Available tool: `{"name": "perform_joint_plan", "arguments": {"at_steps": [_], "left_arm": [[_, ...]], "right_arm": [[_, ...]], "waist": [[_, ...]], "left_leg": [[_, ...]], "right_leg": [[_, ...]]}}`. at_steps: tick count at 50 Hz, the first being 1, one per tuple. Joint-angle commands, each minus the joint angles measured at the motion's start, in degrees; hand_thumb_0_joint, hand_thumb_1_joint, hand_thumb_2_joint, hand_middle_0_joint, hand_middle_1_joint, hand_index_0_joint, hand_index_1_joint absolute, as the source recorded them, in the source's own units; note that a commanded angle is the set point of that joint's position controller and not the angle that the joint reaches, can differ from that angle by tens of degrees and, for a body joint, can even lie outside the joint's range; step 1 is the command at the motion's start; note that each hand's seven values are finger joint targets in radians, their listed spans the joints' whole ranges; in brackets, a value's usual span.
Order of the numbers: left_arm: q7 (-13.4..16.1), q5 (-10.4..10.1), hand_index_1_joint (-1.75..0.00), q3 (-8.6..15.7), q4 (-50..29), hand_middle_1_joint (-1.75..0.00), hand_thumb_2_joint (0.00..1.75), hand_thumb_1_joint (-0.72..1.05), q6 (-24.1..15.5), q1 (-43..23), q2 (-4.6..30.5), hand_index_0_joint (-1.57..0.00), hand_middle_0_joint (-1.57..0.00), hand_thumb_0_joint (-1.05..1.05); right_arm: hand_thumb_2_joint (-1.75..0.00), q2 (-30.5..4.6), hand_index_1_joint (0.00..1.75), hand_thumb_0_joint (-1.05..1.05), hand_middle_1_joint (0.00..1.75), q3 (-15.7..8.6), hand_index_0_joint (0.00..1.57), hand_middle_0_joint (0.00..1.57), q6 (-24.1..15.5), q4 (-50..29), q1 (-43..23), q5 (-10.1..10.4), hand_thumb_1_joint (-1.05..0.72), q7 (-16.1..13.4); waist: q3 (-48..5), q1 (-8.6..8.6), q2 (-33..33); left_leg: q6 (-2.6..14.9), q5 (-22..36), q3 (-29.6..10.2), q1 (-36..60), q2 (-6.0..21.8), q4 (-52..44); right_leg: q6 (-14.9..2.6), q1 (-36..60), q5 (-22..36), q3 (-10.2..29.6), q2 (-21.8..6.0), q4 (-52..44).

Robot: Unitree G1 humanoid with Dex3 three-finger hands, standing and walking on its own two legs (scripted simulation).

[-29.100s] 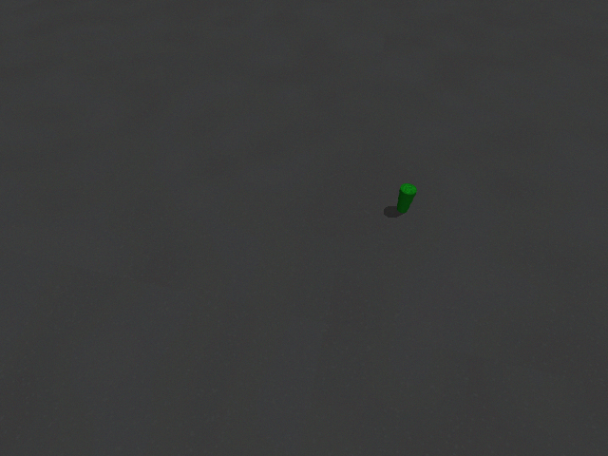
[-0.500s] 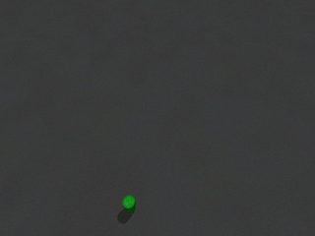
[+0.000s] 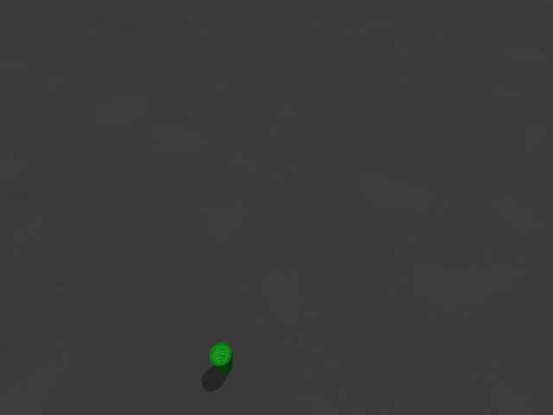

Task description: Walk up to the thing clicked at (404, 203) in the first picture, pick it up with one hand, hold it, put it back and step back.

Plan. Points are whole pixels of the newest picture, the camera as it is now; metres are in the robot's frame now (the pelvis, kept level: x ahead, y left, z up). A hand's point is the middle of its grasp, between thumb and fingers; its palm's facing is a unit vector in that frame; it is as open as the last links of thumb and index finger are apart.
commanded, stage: stand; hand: left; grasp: from the side
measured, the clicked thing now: (222, 360) +0.41 +0.21 -0.72
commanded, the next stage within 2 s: step back in 0.88 s
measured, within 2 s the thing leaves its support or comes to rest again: neither
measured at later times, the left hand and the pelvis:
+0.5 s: hand out of the picture +0.08 +0.25 -0.16, palm faces -0.02 -0.94 -0.34, open 7.4 cm; pelvis +0.01 +0.00 +0.00, yaw +0 degrees
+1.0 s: hand out of the picture +0.09 +0.26 -0.16, palm faces +0.00 -0.94 -0.35, open 7.4 cm; pelvis +0.00 +0.00 -0.01, yaw -1 degrees
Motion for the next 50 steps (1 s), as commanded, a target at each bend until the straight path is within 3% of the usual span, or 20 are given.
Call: {"name": "perform_joint_plan", "arguments": {"at_steps": [1,7,13,15,21,27,30,36,43,44,45,47,50], "left_arm": [[0.63,-0.23,-0.30,1.96,-2.98,-0.30,0.90,0.90,-1.10,-2.21,12.18,-0.20,-0.20,0.00],[0.66,-0.17,-0.30,2.06,-3.27,-0.30,0.90,0.90,-1.25,-2.77,12.52,-0.20,-0.20,0.00],[0.46,-0.25,-0.30,2.04,-3.25,-0.30,0.90,0.90,-1.02,-2.73,12.18,-0.20,-0.20,0.00],[0.44,-0.22,-0.30,2.17,-3.67,-0.30,0.90,0.90,-1.21,-3.39,12.65,-0.20,-0.20,0.00],[0.38,-0.24,-0.30,2.19,-3.77,-0.30,0.90,0.90,-1.14,-3.09,12.74,-0.20,-0.20,0.00],[0.41,-0.33,-0.30,2.17,-3.95,-0.30,0.90,0.90,-1.21,-3.13,12.92,-0.20,-0.20,0.00],[0.30,-0.40,-0.30,2.10,-3.66,-0.30,0.90,0.90,-1.14,-2.59,12.80,-0.20,-0.20,0.00],[0.34,-0.27,-0.30,2.05,-4.28,-0.30,0.90,0.90,-1.39,-2.42,12.93,-0.20,-0.20,0.00],[0.21,-0.40,-0.30,2.04,-4.39,-0.30,0.90,0.90,-1.14,-2.23,12.90,-0.20,-0.20,0.00],[0.33,-1.76,-0.30,4.80,-6.08,-0.30,0.90,0.90,-0.57,-2.41,17.45,-0.20,-0.20,0.00],[0.59,-1.91,-0.30,4.97,-6.69,-0.30,0.90,0.90,-0.36,-1.46,17.22,-0.20,-0.20,0.00],[0.67,-1.89,-0.30,5.36,-8.52,-0.30,0.90,0.90,-0.07,-1.42,16.61,-0.20,-0.20,0.00],[0.58,-1.42,-0.30,5.57,-11.41,-0.30,0.90,0.90,0.67,-3.31,16.81,-0.20,-0.20,0.00]], "right_arm": [[-0.90,-11.67,0.30,0.00,0.30,-1.96,0.20,0.20,-1.49,-3.03,-2.37,-0.11,-0.90,-0.94],[-0.90,-11.54,0.30,0.00,0.30,-1.94,0.20,0.20,-1.47,-3.29,-2.87,-0.09,-0.90,-0.80],[-0.90,-11.81,0.30,0.00,0.30,-1.93,0.20,0.20,-1.42,-3.09,-3.03,-0.07,-0.90,-0.79],[-0.90,-11.85,0.30,0.00,0.30,-2.05,0.20,0.20,-1.56,-3.24,-2.89,-0.12,-0.90,-0.72],[-0.90,-12.06,0.30,0.00,0.30,-2.04,0.20,0.20,-1.50,-3.21,-3.07,-0.10,-0.90,-0.70],[-0.90,-11.98,0.30,0.00,0.30,-2.14,0.20,0.20,-1.49,-3.24,-2.99,-0.03,-0.90,-0.60],[-0.90,-11.88,0.30,0.00,0.30,-1.99,0.20,0.20,-1.39,-2.98,-2.91,0.02,-0.90,-0.56],[-0.90,-12.29,0.30,0.00,0.30,-2.11,0.20,0.20,-1.50,-3.34,-3.25,0.08,-0.90,-0.53],[-0.90,-12.31,0.30,0.00,0.30,-1.88,0.20,0.20,-1.58,-3.25,-3.02,0.09,-0.90,-0.62],[-0.90,-15.45,0.30,0.00,0.30,-3.21,0.20,0.20,-0.57,-5.02,-4.83,0.42,-0.90,-0.32],[-0.90,-14.83,0.30,0.00,0.30,-3.33,0.20,0.20,-0.22,-6.11,-4.11,0.88,-0.90,-0.31],[-0.90,-14.27,0.30,0.00,0.30,-3.74,0.20,0.20,0.30,-7.52,-3.09,1.21,-0.90,-0.20],[-0.90,-14.53,0.30,0.00,0.30,-4.56,0.20,0.20,1.16,-9.48,-2.88,1.18,-0.90,-0.15]], "waist": [[-2.87,-0.02,-0.26],[-3.47,-0.18,-0.92],[-2.44,-0.05,0.17],[-3.66,-0.24,-0.65],[-3.46,-0.24,-0.15],[-4.30,-0.47,-1.08],[-2.89,-0.49,-0.81],[-4.67,-0.43,-0.40],[-4.30,-0.39,0.25],[1.66,0.02,-0.71],[-0.68,-0.21,-0.95],[-4.93,-0.69,-1.26],[-8.64,-1.05,-2.44]], "left_leg": [[0.92,5.60,-4.89,-0.05,6.45,-4.21],[0.96,7.49,-4.81,0.58,6.73,-3.94],[0.72,3.36,-4.74,-0.42,6.66,-5.02],[0.70,6.04,-4.67,0.58,6.88,-4.72],[0.66,4.47,-4.58,0.34,6.83,-5.01],[0.59,6.75,-4.54,1.04,7.05,-4.62],[0.64,4.21,-4.43,0.38,6.78,-5.07],[0.82,7.90,-4.53,2.11,7.32,-4.06],[0.67,7.12,-4.16,1.62,7.27,-4.42],[2.30,15.83,-5.21,-2.53,6.33,1.64],[2.72,18.79,-4.20,-1.91,6.55,3.61],[3.21,19.61,-3.64,-1.33,6.05,6.86],[3.62,13.99,-2.59,-1.81,4.08,12.94]], "right_leg": [[-2.09,0.22,5.60,5.10,-5.12,-3.31],[-1.87,0.85,7.46,4.86,-5.38,-3.47],[-1.97,0.04,3.89,5.03,-5.13,-4.29],[-2.25,0.57,5.56,5.22,-5.35,-3.95],[-2.14,0.11,4.42,5.12,-5.20,-4.20],[-2.30,0.74,6.69,5.08,-5.28,-3.63],[-2.25,-0.03,4.39,5.27,-5.12,-4.23],[-2.22,0.72,8.39,5.26,-5.39,-3.91],[-2.24,0.73,7.92,5.38,-5.32,-3.79],[-2.71,-3.64,18.32,6.27,-4.55,1.03],[-3.35,-2.93,20.92,5.73,-4.66,2.68],[-4.86,-2.06,22.22,5.84,-4.95,4.67],[-7.72,-3.75,19.98,8.02,-7.08,5.72]]}}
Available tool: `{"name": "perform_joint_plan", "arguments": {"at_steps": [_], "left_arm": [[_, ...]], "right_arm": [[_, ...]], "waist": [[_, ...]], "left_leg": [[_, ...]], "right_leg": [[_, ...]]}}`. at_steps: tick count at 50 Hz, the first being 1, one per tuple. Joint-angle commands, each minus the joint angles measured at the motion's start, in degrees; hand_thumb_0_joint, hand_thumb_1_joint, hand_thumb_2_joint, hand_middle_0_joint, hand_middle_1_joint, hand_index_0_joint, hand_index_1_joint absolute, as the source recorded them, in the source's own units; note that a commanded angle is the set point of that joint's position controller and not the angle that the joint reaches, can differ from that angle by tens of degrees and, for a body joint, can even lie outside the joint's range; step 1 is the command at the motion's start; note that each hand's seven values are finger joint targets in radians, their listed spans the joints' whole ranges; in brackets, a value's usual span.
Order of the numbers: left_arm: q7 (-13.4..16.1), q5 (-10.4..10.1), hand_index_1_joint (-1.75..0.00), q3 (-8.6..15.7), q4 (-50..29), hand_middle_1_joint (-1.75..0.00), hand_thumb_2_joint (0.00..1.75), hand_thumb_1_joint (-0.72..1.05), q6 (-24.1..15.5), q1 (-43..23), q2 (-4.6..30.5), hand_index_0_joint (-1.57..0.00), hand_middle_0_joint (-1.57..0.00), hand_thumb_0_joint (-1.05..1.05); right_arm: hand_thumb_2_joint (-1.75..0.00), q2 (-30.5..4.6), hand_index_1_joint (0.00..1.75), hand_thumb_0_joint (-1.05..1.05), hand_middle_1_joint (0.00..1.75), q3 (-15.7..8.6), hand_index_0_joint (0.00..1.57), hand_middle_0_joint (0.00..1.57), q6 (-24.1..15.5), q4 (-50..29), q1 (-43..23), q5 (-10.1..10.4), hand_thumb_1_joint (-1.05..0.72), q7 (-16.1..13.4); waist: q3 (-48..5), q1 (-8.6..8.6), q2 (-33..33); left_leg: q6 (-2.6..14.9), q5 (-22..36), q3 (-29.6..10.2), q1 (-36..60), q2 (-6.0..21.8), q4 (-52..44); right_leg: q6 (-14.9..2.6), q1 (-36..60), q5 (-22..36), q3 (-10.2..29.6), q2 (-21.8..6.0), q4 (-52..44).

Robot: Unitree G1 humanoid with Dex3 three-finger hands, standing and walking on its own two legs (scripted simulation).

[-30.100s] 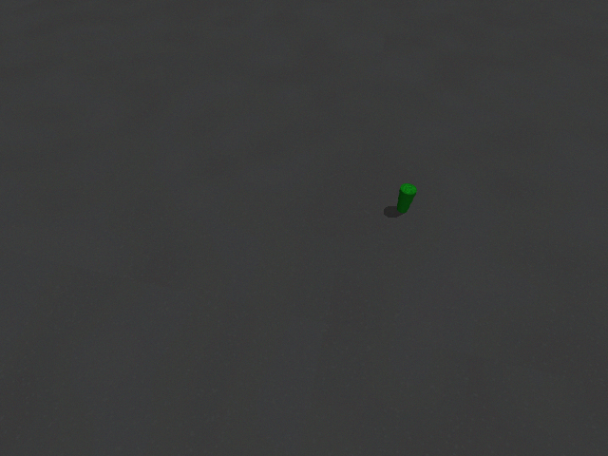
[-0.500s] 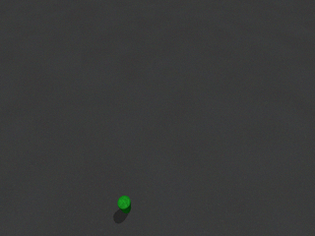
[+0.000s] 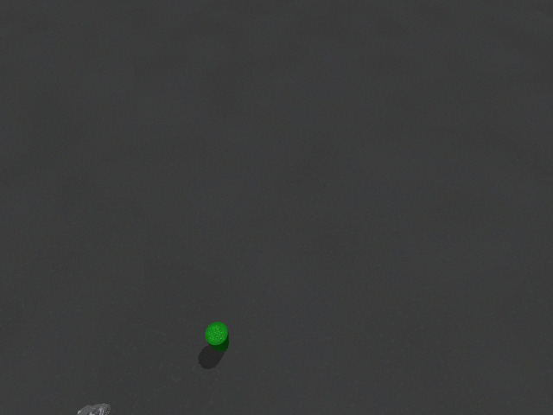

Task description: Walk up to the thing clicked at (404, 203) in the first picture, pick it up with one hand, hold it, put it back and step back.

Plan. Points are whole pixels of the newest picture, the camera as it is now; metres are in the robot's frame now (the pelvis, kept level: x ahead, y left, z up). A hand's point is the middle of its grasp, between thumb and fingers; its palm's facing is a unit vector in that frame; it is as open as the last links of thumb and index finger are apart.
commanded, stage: step back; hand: left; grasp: from the side
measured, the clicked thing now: (219, 339) +0.40 +0.21 -0.71
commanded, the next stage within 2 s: none
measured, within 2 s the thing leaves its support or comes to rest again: neither
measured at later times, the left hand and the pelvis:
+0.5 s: hand out of the picture +0.05 +0.30 -0.18, palm faces -0.10 -0.93 -0.36, open 7.4 cm; pelvis -0.08 +0.04 -0.01, yaw -3 degrees
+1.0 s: hand out of the picture -0.07 +0.31 -0.17, palm faces -0.02 -0.93 -0.36, open 7.4 cm; pelvis -0.21 +0.06 -0.02, yaw -1 degrees
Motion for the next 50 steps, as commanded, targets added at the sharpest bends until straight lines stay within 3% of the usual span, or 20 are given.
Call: {"name": "perform_joint_plan", "arguments": {"at_steps": [1,7,9,10,12,15,22,26,30,31,32,33,36,41,44,45,46,47,48,50], "left_arm": [[0.96,0.32,-0.30,3.50,-7.09,-0.30,0.90,0.90,-0.18,-1.87,15.33,-0.20,-0.20,0.00],[0.93,2.01,-0.30,4.15,-12.78,-0.30,0.90,0.90,0.95,-8.96,17.97,-0.20,-0.20,0.00],[1.05,1.53,-0.30,3.44,-14.03,-0.30,0.90,0.90,1.46,-9.30,15.01,-0.20,-0.20,0.00],[1.30,0.76,-0.30,2.93,-14.22,-0.30,0.90,0.90,1.94,-7.92,11.74,-0.20,-0.20,0.00],[2.35,1.15,-0.30,2.98,-13.51,-0.30,0.90,0.90,2.48,-3.28,12.03,-0.20,-0.20,0.00],[2.43,0.58,-0.30,2.99,-11.87,-0.30,0.90,0.90,2.58,1.26,12.87,-0.20,-0.20,0.00],[1.52,1.40,-0.30,4.14,-16.14,-0.30,0.90,0.90,1.57,-0.50,12.49,-0.20,-0.20,0.00],[0.91,1.46,-0.30,4.42,-15.51,-0.30,0.90,0.90,1.29,3.99,11.63,-0.20,-0.20,0.00],[0.61,2.41,-0.30,5.24,-12.59,-0.30,0.90,0.90,0.73,11.09,12.27,-0.20,-0.20,0.00],[0.56,3.13,-0.30,6.23,-13.63,-0.30,0.90,0.90,0.40,10.58,15.87,-0.20,-0.20,0.00],[0.23,2.23,-0.30,7.10,-14.99,-0.30,0.90,0.90,0.67,6.48,20.62,-0.20,-0.20,0.00],[0.38,2.93,-0.30,7.03,-17.77,-0.30,0.90,0.90,0.18,2.64,21.42,-0.20,-0.20,0.00],[1.23,2.11,-0.30,5.72,-19.25,-0.30,0.90,0.90,0.12,-3.13,15.27,-0.20,-0.20,0.00],[1.49,2.66,-0.30,5.32,-20.35,-0.30,0.90,0.90,0.84,2.77,13.70,-0.20,-0.20,0.00],[1.05,1.44,-0.30,4.90,-21.13,-0.30,0.90,0.90,1.83,2.02,14.66,-0.20,-0.20,0.00],[0.86,1.23,-0.30,4.42,-21.56,-0.30,0.90,0.90,2.25,2.49,13.72,-0.20,-0.20,0.00],[0.63,1.16,-0.30,3.83,-21.96,-0.30,0.90,0.90,2.53,4.65,11.37,-0.20,-0.20,0.00],[1.25,0.91,-0.30,4.12,-22.84,-0.30,0.90,0.90,2.38,1.11,11.91,-0.20,-0.20,0.00],[2.00,1.70,-0.30,5.11,-22.10,-0.30,0.90,0.90,2.37,-2.09,13.38,-0.20,-0.20,0.00],[1.86,0.59,-0.30,4.89,-19.96,-0.30,0.90,0.90,2.51,1.56,12.46,-0.20,-0.20,0.00]], "right_arm": [[-0.90,-12.59,0.30,0.00,0.30,-3.45,0.20,0.20,0.08,-5.58,1.29,-0.02,-0.90,-0.86],[-0.90,-11.76,0.30,0.00,0.30,-4.50,0.20,0.20,1.41,-7.62,8.11,-0.44,-0.90,0.31],[-0.90,-14.18,0.30,0.00,0.30,-5.07,0.20,0.20,0.54,-8.04,9.71,-0.98,-0.90,0.14],[-0.90,-18.57,0.30,0.00,0.30,-5.96,0.20,0.20,-0.12,-8.87,7.65,-1.78,-0.90,-0.06],[-0.90,-21.85,0.30,0.00,0.30,-6.69,0.20,0.20,-0.91,-11.14,4.92,-2.26,-0.90,-0.73],[-0.90,-16.56,0.30,0.00,0.30,-5.69,0.20,0.20,-1.31,-13.53,-0.55,-2.26,-0.90,-2.07],[-0.90,-15.27,0.30,0.00,0.30,-5.60,0.20,0.20,-1.45,-14.78,7.72,-1.72,-0.90,-2.88],[-0.90,-16.60,0.30,0.00,0.30,-5.43,0.20,0.20,-0.99,-16.35,5.18,-1.70,-0.90,-2.62],[-0.90,-15.85,0.30,0.00,0.30,-4.79,0.20,0.20,-0.06,-16.71,2.66,-0.88,-0.90,-2.01],[-0.90,-13.85,0.30,0.00,0.30,-4.26,0.20,0.20,-0.07,-17.06,3.29,-0.55,-0.90,-1.81],[-0.90,-12.06,0.30,0.00,0.30,-4.22,0.20,0.20,0.16,-17.44,0.26,-0.40,-0.90,-2.24],[-0.90,-13.49,0.30,0.00,0.30,-4.86,0.20,0.20,0.66,-16.74,0.59,-0.95,-0.90,-2.57],[-0.90,-13.00,0.30,0.00,0.30,-4.23,0.20,0.20,0.42,-14.07,6.75,0.19,-0.90,-2.25],[-0.90,-12.25,0.30,0.00,0.30,-3.37,0.20,0.20,-0.66,-15.47,6.13,-0.23,-0.90,-2.48],[-0.90,-11.05,0.30,0.00,0.30,-3.78,0.20,0.20,-1.42,-14.08,10.13,-1.17,-0.90,-2.25],[-0.90,-11.56,0.30,0.00,0.30,-4.26,0.20,0.20,-1.81,-14.31,10.21,-1.69,-0.90,-2.22],[-0.90,-16.20,0.30,0.00,0.30,-5.53,0.20,0.20,-2.11,-15.19,8.72,-2.86,-0.90,-2.18],[-0.90,-22.66,0.30,0.00,0.30,-6.58,0.20,0.20,-1.85,-16.32,6.35,-2.44,-0.90,-1.54],[-0.90,-22.88,0.30,0.00,0.30,-7.01,0.20,0.20,-2.04,-16.44,7.62,-2.59,-0.90,-1.72],[-0.90,-17.62,0.30,0.00,0.30,-5.11,0.20,0.20,-2.24,-16.54,2.51,-2.30,-0.90,-2.38]], "waist": [[-12.08,-0.68,-3.99],[-8.94,-3.25,-12.68],[-7.38,-4.02,-2.15],[-4.94,-2.99,10.74],[-8.27,-1.69,10.90],[-8.83,1.60,7.73],[-10.27,-2.74,5.98],[-11.72,-1.23,8.40],[-11.83,1.98,6.17],[-11.15,1.59,-3.02],[-6.25,2.74,-15.61],[-2.85,2.30,-14.59],[-2.21,-1.78,-7.71],[-7.59,2.11,-11.13],[-9.31,-0.17,-9.92],[-9.28,-0.08,-7.41],[-9.74,1.42,2.77],[-8.14,-0.79,14.13],[-6.47,-3.60,11.53],[-5.59,0.99,4.03]], "left_leg": [[3.75,16.08,-2.60,2.21,2.46,8.41],[4.00,-11.77,-3.05,2.29,-2.58,21.66],[5.19,9.61,-9.23,-1.77,4.22,6.00],[7.69,23.06,-22.63,-2.36,13.02,-4.55],[12.83,30.46,-29.26,-1.14,18.74,-4.93],[11.35,29.85,-17.98,3.12,13.02,0.22],[15.00,35.32,-16.27,12.23,14.10,4.19],[13.61,25.27,-14.70,7.39,13.62,4.25],[7.68,10.18,-12.72,-6.39,11.06,6.41],[3.78,1.25,-9.67,-14.95,5.60,13.47],[0.77,-17.61,-2.06,-16.05,-6.15,26.68],[-0.05,-23.58,-7.72,-12.95,-6.03,38.57],[0.10,-15.77,-9.65,-13.93,-8.57,43.83],[-0.85,-17.64,-5.01,-15.27,-5.04,23.06],[0.48,-3.80,-0.69,-5.54,-3.62,-0.28],[0.93,5.19,-3.65,-1.13,-1.77,-4.69],[4.01,13.35,-17.76,5.45,8.40,-5.31],[12.63,22.87,-29.49,1.13,19.33,-6.00],[17.35,21.82,-34.57,-4.89,22.40,-6.84],[13.20,26.03,-20.18,-2.02,15.09,-2.91]], "right_leg": [[-8.21,0.05,21.72,9.00,-9.06,1.43],[-13.54,-12.82,15.09,13.06,-16.13,1.63],[-7.40,-10.61,6.73,6.39,-6.32,15.11],[-3.54,-15.15,-7.79,3.15,5.28,26.36],[-3.20,-16.73,-25.57,13.12,8.90,39.78],[-2.76,-19.81,-18.19,14.22,7.64,46.01],[0.37,-18.80,-18.77,10.07,5.31,35.02],[-0.61,-10.65,-15.45,5.18,3.36,20.69],[-3.75,4.14,-0.92,4.25,2.41,2.51],[-7.39,6.34,0.12,18.33,-5.95,-0.18],[-16.68,-4.73,2.38,30.20,-17.23,-6.49],[-20.06,-13.45,4.55,34.46,-21.29,-7.48],[-14.13,-9.95,16.64,16.86,-11.52,-1.76],[-13.27,6.59,24.15,15.02,-10.25,5.04],[-10.46,5.85,23.90,12.59,-8.64,12.17],[-7.95,1.54,18.64,11.67,-6.78,14.36],[-4.58,-9.76,4.61,8.47,-1.06,20.42],[-2.34,-15.89,-21.76,4.92,7.08,29.14],[-1.98,-14.09,-25.72,11.98,6.96,39.48],[-2.79,-17.43,-20.18,14.89,8.27,46.92]]}}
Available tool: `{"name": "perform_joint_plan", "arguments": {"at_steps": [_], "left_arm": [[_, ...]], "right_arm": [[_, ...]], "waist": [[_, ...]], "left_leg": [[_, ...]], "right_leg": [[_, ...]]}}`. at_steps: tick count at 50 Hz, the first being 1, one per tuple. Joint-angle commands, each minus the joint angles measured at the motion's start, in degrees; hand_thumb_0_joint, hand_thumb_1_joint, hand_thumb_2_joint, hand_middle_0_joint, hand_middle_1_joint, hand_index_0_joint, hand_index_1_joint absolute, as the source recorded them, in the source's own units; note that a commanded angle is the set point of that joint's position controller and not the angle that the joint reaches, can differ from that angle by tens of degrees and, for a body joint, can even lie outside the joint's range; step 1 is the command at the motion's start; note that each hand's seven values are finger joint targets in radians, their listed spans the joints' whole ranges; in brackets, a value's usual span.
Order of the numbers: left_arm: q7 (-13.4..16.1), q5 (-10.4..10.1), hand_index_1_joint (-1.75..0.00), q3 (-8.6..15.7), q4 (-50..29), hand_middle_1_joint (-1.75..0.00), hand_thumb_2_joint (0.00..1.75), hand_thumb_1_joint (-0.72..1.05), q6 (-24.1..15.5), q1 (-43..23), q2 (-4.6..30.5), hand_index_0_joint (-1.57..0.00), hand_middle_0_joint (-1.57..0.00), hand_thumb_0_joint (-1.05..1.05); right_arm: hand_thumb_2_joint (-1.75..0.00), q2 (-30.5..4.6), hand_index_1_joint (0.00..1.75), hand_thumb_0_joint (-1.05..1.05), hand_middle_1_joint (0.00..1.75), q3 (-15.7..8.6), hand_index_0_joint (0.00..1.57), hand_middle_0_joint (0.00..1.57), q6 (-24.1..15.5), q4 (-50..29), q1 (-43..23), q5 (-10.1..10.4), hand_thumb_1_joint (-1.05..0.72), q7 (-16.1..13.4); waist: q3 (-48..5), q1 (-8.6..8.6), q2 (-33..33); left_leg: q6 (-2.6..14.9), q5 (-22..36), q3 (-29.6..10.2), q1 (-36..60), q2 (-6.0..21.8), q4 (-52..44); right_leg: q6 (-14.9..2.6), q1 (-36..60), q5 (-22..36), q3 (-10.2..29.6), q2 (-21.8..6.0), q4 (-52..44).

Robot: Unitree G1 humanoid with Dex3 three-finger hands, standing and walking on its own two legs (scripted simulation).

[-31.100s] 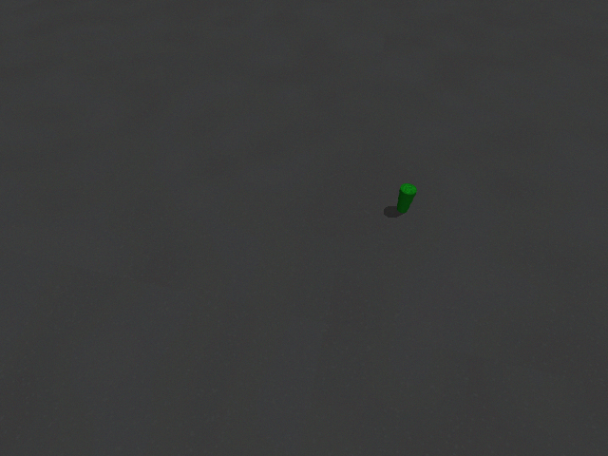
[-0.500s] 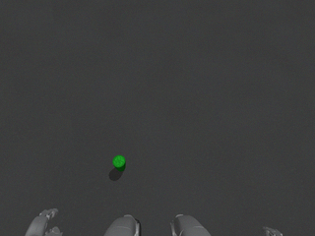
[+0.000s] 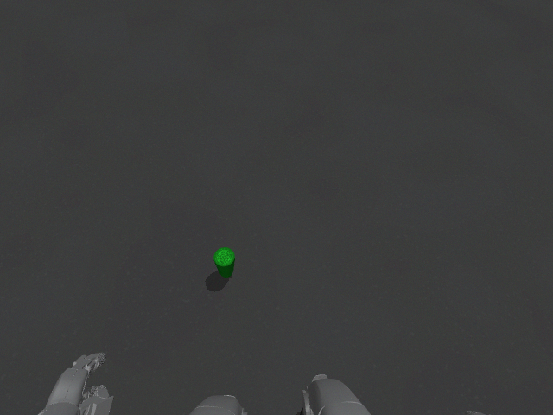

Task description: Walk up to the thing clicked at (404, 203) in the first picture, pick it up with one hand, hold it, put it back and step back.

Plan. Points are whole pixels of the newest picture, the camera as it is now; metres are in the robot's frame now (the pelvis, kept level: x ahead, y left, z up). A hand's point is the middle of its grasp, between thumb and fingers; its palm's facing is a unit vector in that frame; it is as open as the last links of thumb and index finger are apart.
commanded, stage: step back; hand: left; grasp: from the side
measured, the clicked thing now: (225, 264) +0.61 +0.17 -0.69
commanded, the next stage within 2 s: none
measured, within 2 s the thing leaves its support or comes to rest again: neither
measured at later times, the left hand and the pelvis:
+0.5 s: hand out of the picture -0.08 +0.23 -0.14, palm faces -0.06 -0.92 -0.39, open 7.4 cm; pelvis -0.16 -0.04 +0.00, yaw -4 degrees
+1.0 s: hand out of the picture -0.21 +0.21 -0.15, palm faces -0.04 -0.92 -0.39, open 7.4 cm; pelvis -0.33 -0.06 -0.01, yaw -3 degrees
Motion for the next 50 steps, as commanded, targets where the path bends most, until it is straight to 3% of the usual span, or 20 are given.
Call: {"name": "perform_joint_plan", "arguments": {"at_steps": [1,6,11,17,18,19,20,23,30,32,33,34,35,36,39,43,45,47,49,50], "left_arm": [[0.82,-0.98,-0.30,3.24,-3.30,-0.30,0.90,0.90,-1.36,2.61,10.34,-0.20,-0.20,0.00],[0.37,0.16,-0.30,3.71,-3.32,-0.30,0.90,0.90,-1.35,4.96,10.32,-0.20,-0.20,0.00],[-0.25,0.22,-0.30,3.60,-3.41,-0.30,0.90,0.90,-1.49,4.44,10.16,-0.20,-0.20,0.00],[-1.67,0.89,-0.30,4.55,2.25,-0.30,0.90,0.90,-1.87,16.55,10.05,-0.20,-0.20,0.00],[-1.68,1.94,-0.30,5.19,1.48,-0.30,0.90,0.90,-2.14,15.72,12.23,-0.20,-0.20,0.00],[-1.81,1.95,-0.30,6.44,-1.56,-0.30,0.90,0.90,-2.17,11.02,18.45,-0.20,-0.20,0.00],[-1.50,2.15,-0.30,6.87,-3.94,-0.30,0.90,0.90,-2.16,5.43,22.07,-0.20,-0.20,0.00],[-0.47,1.71,-0.30,4.43,-6.11,-0.30,0.90,0.90,-2.77,-4.83,13.31,-0.20,-0.20,0.00],[0.49,1.55,-0.30,4.22,-5.95,-0.30,0.90,0.90,-2.08,2.34,12.37,-0.20,-0.20,0.00],[0.06,0.57,-0.30,3.50,-6.07,-0.30,0.90,0.90,-1.28,2.35,12.35,-0.20,-0.20,0.00],[-0.13,0.37,-0.30,2.82,-6.35,-0.30,0.90,0.90,-0.90,3.15,11.64,-0.20,-0.20,0.00],[-0.40,0.19,-0.30,2.40,-6.78,-0.30,0.90,0.90,-0.72,4.34,9.81,-0.20,-0.20,0.00],[-0.18,-0.34,-0.30,2.45,-8.07,-0.30,0.90,0.90,-0.85,0.80,9.80,-0.20,-0.20,0.00],[0.36,0.33,-0.30,3.51,-7.90,-0.30,0.90,0.90,-0.68,-3.00,11.24,-0.20,-0.20,0.00],[0.18,-0.83,-0.30,3.50,-4.82,-0.30,0.90,0.90,-0.31,1.38,10.56,-0.20,-0.20,0.00],[-0.37,0.22,-0.30,3.60,-4.23,-0.30,0.90,0.90,-0.76,2.38,9.62,-0.20,-0.20,0.00],[-0.55,0.28,-0.30,3.21,-4.11,-0.30,0.90,0.90,-1.21,3.75,9.71,-0.20,-0.20,0.00],[-0.77,0.36,-0.30,3.21,-2.56,-0.30,0.90,0.90,-1.83,4.34,9.62,-0.20,-0.20,0.00],[-0.73,0.71,-0.30,3.07,0.32,-0.30,0.90,0.90,-2.47,9.26,9.10,-0.20,-0.20,0.00],[-0.62,1.27,-0.30,3.63,0.95,-0.30,0.90,0.90,-2.81,10.58,10.82,-0.20,-0.20,0.00]], "right_arm": [[-0.90,-15.61,0.30,0.00,0.30,-4.14,0.20,0.20,-2.14,-5.93,-4.00,-0.43,-0.90,-1.95],[-0.90,-14.04,0.30,0.00,0.30,-4.51,0.20,0.20,-2.01,-6.90,0.11,0.03,-0.90,-2.12],[-0.90,-15.59,0.30,0.00,0.30,-5.13,0.20,0.20,-1.59,-8.09,0.72,-0.25,-0.90,-2.12],[-0.90,-16.90,0.30,0.00,0.30,-5.10,0.20,0.20,0.16,-9.44,-4.09,-0.08,-0.90,-1.48],[-0.90,-13.91,0.30,0.00,0.30,-4.38,0.20,0.20,0.36,-9.28,-2.89,0.34,-0.90,-1.43],[-0.90,-10.53,0.30,0.00,0.30,-3.63,0.20,0.20,0.00,-10.74,-4.99,0.92,-0.90,-1.90],[-0.90,-13.64,0.30,0.00,0.30,-4.77,0.20,0.20,0.19,-9.95,-5.14,0.45,-0.90,-2.74],[-0.90,-13.33,0.30,0.00,0.30,-4.31,0.20,0.20,-0.28,-6.04,2.10,1.39,-0.90,-2.35],[-0.90,-10.98,0.30,0.00,0.30,-2.97,0.20,0.20,-1.48,-6.26,3.56,0.49,-0.90,-2.25],[-0.90,-10.52,0.30,0.00,0.30,-3.30,0.20,0.20,-1.84,-4.26,6.30,0.21,-0.90,-2.19],[-0.90,-11.47,0.30,0.00,0.30,-3.56,0.20,0.20,-2.04,-4.02,6.69,-0.09,-0.90,-2.25],[-0.90,-15.00,0.30,0.00,0.30,-4.53,0.20,0.20,-2.23,-4.41,6.25,-0.58,-0.90,-2.31],[-0.90,-22.56,0.30,0.00,0.30,-5.78,0.20,0.20,-1.82,-5.59,3.66,-0.25,-0.90,-1.73],[-0.90,-23.53,0.30,0.00,0.30,-6.44,0.20,0.20,-2.11,-6.19,3.33,-0.64,-0.90,-1.90],[-0.90,-17.54,0.30,0.00,0.30,-4.21,0.20,0.20,-2.28,-6.11,-0.64,-0.59,-0.90,-2.99],[-0.90,-15.26,0.30,0.00,0.30,-4.18,0.20,0.20,-1.59,-6.82,0.52,-1.01,-0.90,-2.74],[-0.90,-16.54,0.30,0.00,0.30,-4.68,0.20,0.20,-1.33,-7.61,0.00,-0.91,-0.90,-2.75],[-0.90,-16.80,0.30,0.00,0.30,-4.44,0.20,0.20,-0.64,-7.74,0.15,-0.94,-0.90,-2.32],[-0.90,-17.34,0.30,0.00,0.30,-4.41,0.20,0.20,0.33,-8.09,-2.26,-0.15,-0.90,-1.91],[-0.90,-15.35,0.30,0.00,0.30,-3.74,0.20,0.20,0.57,-8.28,-2.12,0.10,-0.90,-1.62]], "waist": [[-9.77,1.48,8.04],[-12.34,-0.85,9.67],[-13.30,-2.56,11.80],[-15.94,2.58,13.66],[-12.98,2.55,4.74],[-9.00,3.32,-11.91],[-6.09,3.77,-13.51],[-4.79,-2.54,-4.93],[-11.89,2.13,-9.22],[-13.40,0.91,-5.92],[-14.04,0.93,-4.52],[-14.95,1.65,3.22],[-13.48,0.30,14.87],[-12.09,-2.72,15.70],[-11.72,1.40,7.44],[-11.56,-0.33,9.70],[-13.27,-0.16,12.98],[-15.23,-0.86,13.80],[-18.06,1.80,13.79],[-17.22,2.13,11.40]], "left_leg": [[8.57,32.31,-14.20,2.25,17.49,-14.32],[9.98,31.64,-12.85,11.72,17.21,-12.62],[11.58,23.63,-13.35,10.93,19.19,-13.27],[4.11,5.05,-10.45,-6.48,15.19,-11.23],[0.64,-3.85,-7.81,-14.37,9.18,-3.66],[-2.97,-11.14,-2.02,-19.58,-2.71,9.90],[-4.35,-14.87,-5.77,-14.44,-1.42,23.62],[-3.74,-5.70,-6.85,-11.71,-3.95,30.34],[-3.21,-8.89,-0.16,-10.82,1.65,2.73],[-2.78,2.95,3.90,-3.78,0.28,-12.04],[-2.17,11.47,0.89,0.89,1.90,-15.51],[1.17,18.03,-11.99,6.01,11.37,-15.48],[10.09,26.79,-25.42,2.00,23.04,-16.44],[15.99,28.28,-32.49,-3.09,27.87,-18.42],[11.24,35.66,-15.47,-1.12,19.59,-11.76],[11.06,31.09,-12.16,3.96,17.14,-9.77],[11.23,30.92,-13.53,6.99,19.32,-8.88],[9.63,28.04,-11.34,5.54,17.05,-7.37],[6.53,22.52,-8.24,2.14,14.81,-4.05],[3.53,15.04,-7.61,-4.74,12.76,-1.41]], "right_leg": [[-1.33,-3.61,-1.28,6.38,4.11,21.64],[2.02,-6.33,0.40,4.62,3.92,18.47],[2.40,-1.47,-1.35,0.93,0.91,4.90],[-2.28,19.58,8.87,-5.77,-1.50,-23.32],[-3.97,18.99,3.18,4.92,-6.82,-28.35],[-10.33,9.80,-4.14,22.17,-18.92,-36.58],[-17.39,-3.34,-3.71,28.41,-27.32,-39.47],[-10.82,-1.92,16.65,6.84,-15.32,-30.70],[-10.63,21.55,37.70,4.83,-16.69,-19.81],[-8.81,21.10,38.37,1.52,-13.91,-13.35],[-6.46,16.38,34.12,1.28,-12.46,-11.29],[-3.81,7.19,22.05,-1.10,-8.44,-7.31],[-0.90,0.74,-0.32,-7.59,0.37,0.27],[-0.41,0.88,-8.88,-0.57,-0.13,12.68],[-1.29,-2.08,-3.53,4.20,2.18,22.90],[0.97,-2.49,-3.23,0.86,1.54,12.43],[1.12,-0.69,-3.03,-0.83,-1.12,2.38],[0.62,4.85,0.42,-4.78,-0.76,-9.56],[-0.86,13.55,11.55,-8.23,-0.07,-25.19],[-1.81,17.49,12.59,-3.89,-2.08,-25.78]]}}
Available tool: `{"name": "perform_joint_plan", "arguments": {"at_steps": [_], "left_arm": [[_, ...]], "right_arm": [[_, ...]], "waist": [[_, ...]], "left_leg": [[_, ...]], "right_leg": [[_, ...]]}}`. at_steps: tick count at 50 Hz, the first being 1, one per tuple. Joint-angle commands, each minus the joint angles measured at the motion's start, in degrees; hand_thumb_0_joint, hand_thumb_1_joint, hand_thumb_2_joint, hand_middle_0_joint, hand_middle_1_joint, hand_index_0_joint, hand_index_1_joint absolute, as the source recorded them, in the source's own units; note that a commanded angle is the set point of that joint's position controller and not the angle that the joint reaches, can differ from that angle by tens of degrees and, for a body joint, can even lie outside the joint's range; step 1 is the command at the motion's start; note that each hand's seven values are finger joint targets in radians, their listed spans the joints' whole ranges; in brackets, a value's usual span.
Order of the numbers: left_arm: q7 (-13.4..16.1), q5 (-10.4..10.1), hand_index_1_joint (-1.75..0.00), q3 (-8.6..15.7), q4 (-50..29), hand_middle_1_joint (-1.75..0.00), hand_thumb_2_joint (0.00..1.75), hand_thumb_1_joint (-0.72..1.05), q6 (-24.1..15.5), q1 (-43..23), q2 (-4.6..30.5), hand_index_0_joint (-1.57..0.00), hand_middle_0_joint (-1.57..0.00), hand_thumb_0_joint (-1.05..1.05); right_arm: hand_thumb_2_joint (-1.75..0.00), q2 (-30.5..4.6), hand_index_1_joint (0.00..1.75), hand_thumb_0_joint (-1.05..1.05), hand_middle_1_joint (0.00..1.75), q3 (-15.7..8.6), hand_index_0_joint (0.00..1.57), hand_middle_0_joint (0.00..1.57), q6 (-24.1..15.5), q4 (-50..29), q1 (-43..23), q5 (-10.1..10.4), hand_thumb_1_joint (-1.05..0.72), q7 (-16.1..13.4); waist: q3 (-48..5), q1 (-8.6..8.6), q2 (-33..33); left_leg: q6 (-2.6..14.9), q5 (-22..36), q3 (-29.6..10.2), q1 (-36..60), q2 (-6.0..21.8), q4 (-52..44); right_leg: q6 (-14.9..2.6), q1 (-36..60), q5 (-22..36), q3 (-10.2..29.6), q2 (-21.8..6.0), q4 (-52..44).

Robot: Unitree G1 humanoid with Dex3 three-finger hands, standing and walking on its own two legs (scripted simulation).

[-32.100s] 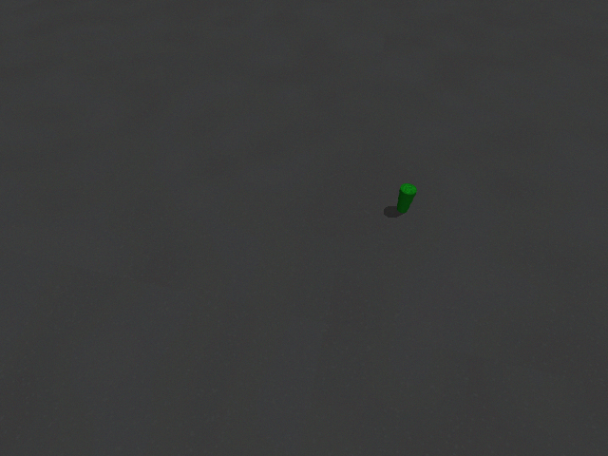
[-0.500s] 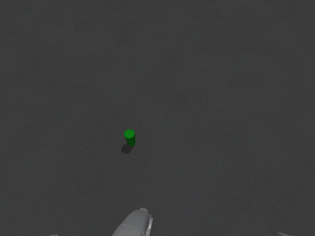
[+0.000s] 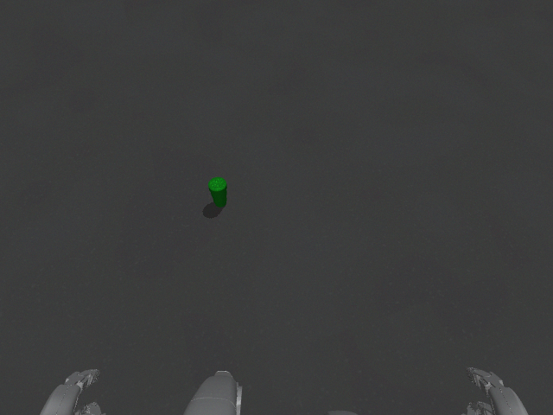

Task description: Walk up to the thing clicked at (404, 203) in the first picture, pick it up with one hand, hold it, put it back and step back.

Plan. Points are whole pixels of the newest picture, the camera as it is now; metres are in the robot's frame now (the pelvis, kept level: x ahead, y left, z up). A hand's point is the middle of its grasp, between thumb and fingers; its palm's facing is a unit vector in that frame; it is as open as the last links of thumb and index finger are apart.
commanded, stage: step back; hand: left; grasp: from the side
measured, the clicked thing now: (219, 193) +0.93 +0.28 -0.68
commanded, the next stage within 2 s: stand in 1.22 s
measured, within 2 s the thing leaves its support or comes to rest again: neither
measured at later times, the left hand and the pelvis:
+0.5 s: hand out of the picture -0.07 +0.27 -0.14, palm faces +0.09 -0.92 -0.38, open 7.4 cm; pelvis -0.10 -0.01 +0.01, yaw +4 degrees
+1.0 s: hand out of the picture +0.00 +0.26 -0.13, palm faces +0.11 -0.94 -0.33, open 7.4 cm; pelvis -0.07 +0.00 +0.03, yaw +5 degrees
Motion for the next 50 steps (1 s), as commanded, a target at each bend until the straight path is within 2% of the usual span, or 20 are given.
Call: {"name": "perform_joint_plan", "arguments": {"at_steps": [1,2,3,6,11,13,14,15,16,17,20,25,26,28,30,34,37,39,44,50], "left_arm": [[0.65,1.50,-0.30,4.38,-0.97,-0.30,0.90,0.90,-2.60,8.19,14.63,-0.20,-0.20,0.00],[0.70,1.50,-0.30,5.86,-2.86,-0.30,0.90,0.90,-2.20,3.59,21.60,-0.20,-0.20,0.00],[0.96,1.16,-0.30,5.54,-4.36,-0.30,0.90,0.90,-2.79,0.06,21.36,-0.20,-0.20,0.00],[1.71,1.65,-0.30,3.38,-4.27,-0.30,0.90,0.90,-3.43,-5.77,13.81,-0.20,-0.20,0.00],[1.27,2.07,-0.30,4.00,-2.31,-0.30,0.90,0.90,-4.04,0.41,15.46,-0.20,-0.20,0.00],[0.76,1.31,-0.30,3.25,-1.66,-0.30,0.90,0.90,-3.57,-1.36,15.20,-0.20,-0.20,0.00],[0.68,1.08,-0.30,1.97,-1.23,-0.30,0.90,0.90,-3.24,1.03,13.08,-0.20,-0.20,0.00],[0.52,0.58,-0.30,0.68,-0.67,-0.30,0.90,0.90,-2.96,3.22,8.85,-0.20,-0.20,0.00],[0.68,-0.43,-0.30,0.43,-0.58,-0.30,0.90,0.90,-3.28,1.16,8.26,-0.20,-0.20,0.00],[0.84,0.38,-0.30,2.11,0.18,-0.30,0.90,0.90,-3.69,-2.87,13.47,-0.20,-0.20,0.00],[-0.38,-0.52,-0.30,1.55,3.28,-0.30,0.90,0.90,-4.04,1.10,11.10,-0.20,-0.20,0.00],[-0.20,0.18,-0.30,1.60,6.51,-0.30,0.90,0.90,-5.20,3.27,9.23,-0.20,-0.20,0.00],[0.18,0.38,-0.30,1.85,7.18,-0.30,0.90,0.90,-5.53,4.55,9.58,-0.20,-0.20,0.00],[0.41,1.01,-0.30,2.54,7.37,-0.30,0.90,0.90,-6.26,3.91,15.12,-0.20,-0.20,0.00],[0.52,0.76,-0.30,2.27,5.28,-0.30,0.90,0.90,-6.75,-2.18,14.75,-0.20,-0.20,0.00],[0.34,0.46,-0.30,1.15,5.78,-0.30,0.90,0.90,-6.35,-4.73,12.59,-0.20,-0.20,0.00],[-0.01,-0.92,-0.30,-0.45,7.06,-0.30,0.90,0.90,-5.84,-3.51,8.26,-0.20,-0.20,0.00],[0.27,-0.80,-0.30,-0.16,8.36,-0.30,0.90,0.90,-6.23,-3.03,9.33,-0.20,-0.20,0.00],[0.76,-1.09,-0.30,-0.11,10.17,-0.30,0.90,0.90,-6.68,-3.62,10.74,-0.20,-0.20,0.00],[0.89,-0.98,-0.30,-0.80,10.80,-0.30,0.90,0.90,-5.90,-5.87,9.69,-0.20,-0.20,0.00]], "right_arm": [[-0.90,-9.75,0.30,0.00,0.30,-2.92,0.20,0.20,0.45,-3.66,2.21,0.62,-0.90,-0.38],[-0.90,-9.53,0.30,0.00,0.30,-3.47,0.20,0.20,0.42,-4.73,-1.15,0.91,-0.90,-1.62],[-0.90,-11.83,0.30,0.00,0.30,-4.41,0.20,0.20,0.72,-4.03,-1.15,1.13,-0.90,-1.71],[-0.90,-11.03,0.30,0.00,0.30,-3.72,0.20,0.20,0.11,-0.57,3.62,1.68,-0.90,-0.98],[-0.90,-10.38,0.30,0.00,0.30,-3.66,0.20,0.20,-1.16,0.37,2.27,0.21,-0.90,0.39],[-0.90,-9.64,0.30,0.00,0.30,-4.03,0.20,0.20,-2.05,3.45,6.08,0.28,-0.90,0.57],[-0.90,-9.31,0.30,0.00,0.30,-4.28,0.20,0.20,-2.49,4.80,7.36,-0.08,-0.90,0.50],[-0.90,-11.29,0.30,0.00,0.30,-4.91,0.20,0.20,-3.01,5.36,7.92,-1.07,-0.90,0.21],[-0.90,-17.16,0.30,0.00,0.30,-5.13,0.20,0.20,-3.23,3.76,4.57,-0.91,-0.90,0.46],[-0.90,-18.81,0.30,0.00,0.30,-5.66,0.20,0.20,-3.44,3.39,2.30,-0.56,-0.90,0.82],[-0.90,-12.87,0.30,0.00,0.30,-3.76,0.20,0.20,-4.37,4.26,-0.54,-0.79,-0.90,0.43],[-0.90,-11.24,0.30,0.00,0.30,-3.51,0.20,0.20,-2.45,4.94,-0.63,-0.16,-0.90,1.14],[-0.90,-9.41,0.30,0.00,0.30,-2.89,0.20,0.20,-2.20,5.25,0.38,0.24,-0.90,1.06],[-0.90,-7.33,0.30,0.00,0.30,-2.53,0.20,0.20,-1.97,5.68,0.93,0.61,-0.90,0.95],[-0.90,-9.22,0.30,0.00,0.30,-3.21,0.20,0.20,-2.27,7.65,3.77,0.66,-0.90,1.02],[-0.90,-7.50,0.30,0.00,0.30,-2.82,0.20,0.20,-3.38,10.48,6.75,0.54,-0.90,1.09],[-0.90,-10.17,0.30,0.00,0.30,-2.99,0.20,0.20,-4.18,9.95,1.52,0.26,-0.90,0.75],[-0.90,-10.40,0.30,0.00,0.30,-2.54,0.20,0.20,-4.12,10.18,-1.41,0.44,-0.90,0.99],[-0.90,-8.74,0.30,0.00,0.30,-2.03,0.20,0.20,-4.22,12.03,-0.67,1.06,-0.90,0.46],[-0.90,-8.32,0.30,0.00,0.30,-2.15,0.20,0.20,-3.64,12.32,-3.38,1.19,-0.90,0.23]], "waist": [[-12.88,0.78,-3.85],[-10.73,3.28,-16.42],[-7.07,1.87,-13.32],[-6.00,-2.22,-4.94],[-7.43,2.50,-10.61],[-8.50,-0.03,-8.85],[-9.15,-0.58,-5.37],[-10.16,-0.56,4.49],[-7.31,-0.89,12.52],[-2.82,-2.11,7.97],[-3.24,0.62,7.12],[-4.84,1.08,7.46],[-6.06,1.79,5.03],[-5.01,1.57,-6.27],[-2.66,-0.62,-4.09],[-7.08,-2.42,-7.42],[-8.25,-0.15,2.49],[-7.71,1.16,2.53],[-12.37,0.15,3.58],[-11.87,0.22,3.65]], "left_leg": [[3.54,-7.87,-5.34,-6.46,-1.93,6.27],[1.03,-23.65,-4.56,-6.00,-8.34,19.30],[0.25,-23.38,-10.21,-2.45,-6.13,27.59],[0.36,-14.88,-7.64,-1.31,-8.72,29.52],[0.22,-18.91,-1.32,0.00,-4.82,5.54],[1.47,-14.55,1.10,12.94,-4.88,-10.33],[2.26,-10.81,-1.18,20.21,-5.37,-18.29],[4.76,-18.27,-16.38,26.47,2.27,-22.51],[11.50,-36.82,-34.61,17.01,15.45,-28.59],[14.91,-39.13,-35.84,4.72,17.18,-29.68],[9.27,-24.17,-18.31,6.30,7.98,-24.65],[6.13,-22.87,-11.66,1.60,4.81,-19.21],[4.73,-19.28,-9.84,0.84,3.55,-14.68],[1.46,-19.96,-5.03,-0.81,-4.59,-0.93],[0.80,-15.95,-5.56,3.63,-3.04,3.71],[1.72,-8.12,-2.17,15.09,-3.59,-9.31],[4.61,-5.76,-15.57,13.84,4.98,-20.38],[5.01,-3.76,-14.23,9.60,5.27,-19.98],[2.55,19.40,-6.86,15.17,1.94,-14.84],[2.85,16.32,-7.60,15.90,2.72,-17.11]], "right_leg": [[-5.17,10.23,6.89,15.74,-10.30,-19.23],[-16.05,-3.75,10.43,28.49,-23.90,-23.69],[-17.86,-12.40,9.87,30.52,-26.30,-24.79],[-12.04,-8.61,18.72,10.49,-14.64,-15.65],[-11.53,2.50,-2.92,13.80,-15.13,-17.65],[-9.65,-3.60,-4.24,10.51,-14.12,-15.37],[-7.31,-6.92,-2.41,7.66,-11.57,-9.40],[-3.96,-16.24,-4.98,3.49,-6.94,0.34],[-0.77,-19.96,-6.92,-3.65,-1.90,4.34],[-0.85,-13.08,-8.03,1.75,-4.06,9.15],[-1.50,-7.48,0.63,-0.10,-3.85,6.12],[-1.71,7.88,5.67,-4.99,0.16,-15.52],[-2.14,11.69,6.54,-1.95,-0.86,-18.86],[-8.19,3.98,-18.49,20.90,-14.94,-28.73],[-11.26,-2.30,-16.49,21.95,-18.42,-28.67],[-7.30,-4.34,3.23,9.10,-13.30,-22.42],[-1.78,-1.67,7.51,-0.19,-4.65,-15.00],[-1.90,5.01,7.51,-0.51,-4.42,-16.83],[-2.79,11.01,26.53,0.13,-7.39,-17.40],[-2.08,10.22,23.44,-1.33,-6.88,-17.93]]}}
